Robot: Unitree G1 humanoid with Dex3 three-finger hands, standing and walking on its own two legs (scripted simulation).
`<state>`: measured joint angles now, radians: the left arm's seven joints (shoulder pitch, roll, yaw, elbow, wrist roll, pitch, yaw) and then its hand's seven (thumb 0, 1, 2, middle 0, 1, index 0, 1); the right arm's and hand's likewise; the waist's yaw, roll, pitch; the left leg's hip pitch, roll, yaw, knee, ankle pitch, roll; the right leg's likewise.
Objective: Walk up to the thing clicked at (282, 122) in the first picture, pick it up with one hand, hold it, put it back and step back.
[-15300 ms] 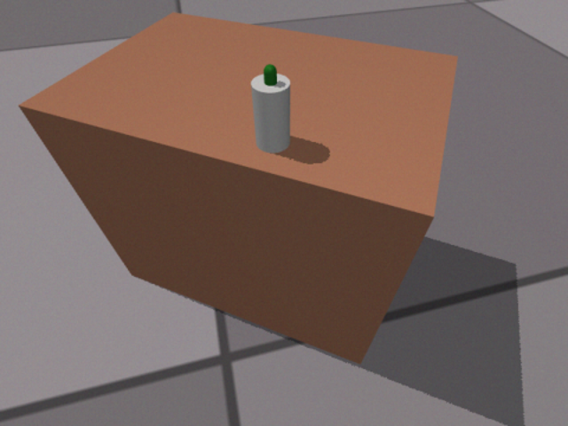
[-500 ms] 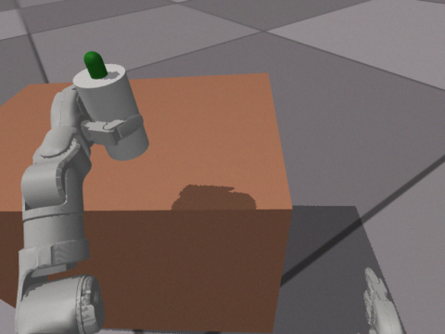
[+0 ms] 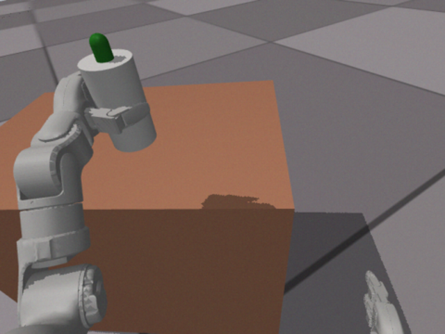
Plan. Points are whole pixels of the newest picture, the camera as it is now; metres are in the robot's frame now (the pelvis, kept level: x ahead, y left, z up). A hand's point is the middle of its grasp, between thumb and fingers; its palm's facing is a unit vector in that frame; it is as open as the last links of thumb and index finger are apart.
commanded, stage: lift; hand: left
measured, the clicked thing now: (118, 93) +0.36 +0.17 +0.31
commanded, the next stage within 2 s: hold in 0.10 s
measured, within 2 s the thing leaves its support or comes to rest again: neither
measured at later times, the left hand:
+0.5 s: hand (113, 92) +0.34 +0.16 +0.33, palm faces +0.14 -0.99 -0.01, open 10.3 cm
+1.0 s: hand (113, 92) +0.33 +0.16 +0.33, palm faces +0.14 -0.99 -0.02, open 10.3 cm
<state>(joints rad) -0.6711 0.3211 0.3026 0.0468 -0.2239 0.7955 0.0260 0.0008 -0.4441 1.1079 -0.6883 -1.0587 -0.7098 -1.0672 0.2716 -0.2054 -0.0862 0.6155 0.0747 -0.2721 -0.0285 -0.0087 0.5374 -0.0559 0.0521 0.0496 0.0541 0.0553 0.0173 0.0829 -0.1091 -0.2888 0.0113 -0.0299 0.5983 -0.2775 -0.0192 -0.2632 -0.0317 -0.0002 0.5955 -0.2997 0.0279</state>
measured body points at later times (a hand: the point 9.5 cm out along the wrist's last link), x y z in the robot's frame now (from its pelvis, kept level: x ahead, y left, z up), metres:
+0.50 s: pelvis -0.01 +0.00 +0.00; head -0.07 -0.04 +0.44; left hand +0.33 +0.22 +0.33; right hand +0.17 -0.24 -0.06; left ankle +0.03 +0.13 -0.73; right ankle +0.01 -0.14 -0.73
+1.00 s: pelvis -0.02 +0.00 +0.00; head -0.09 -0.04 +0.44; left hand +0.31 +0.21 +0.34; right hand +0.16 -0.25 -0.06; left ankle +0.03 +0.13 -0.73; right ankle +0.01 -0.14 -0.73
